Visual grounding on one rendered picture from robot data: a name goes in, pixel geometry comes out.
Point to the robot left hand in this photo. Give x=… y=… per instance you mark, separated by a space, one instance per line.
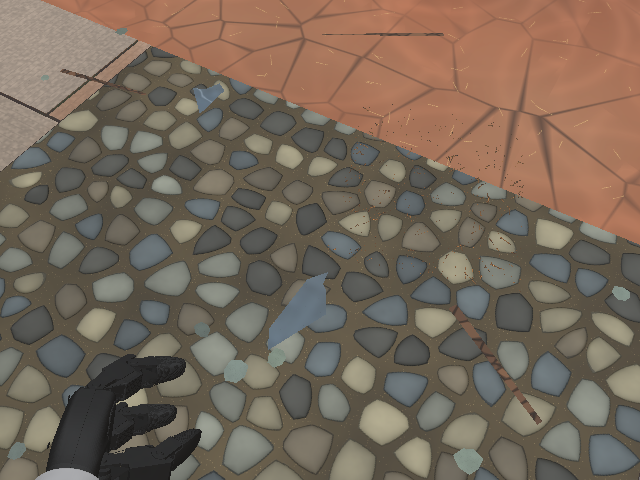
x=92 y=424

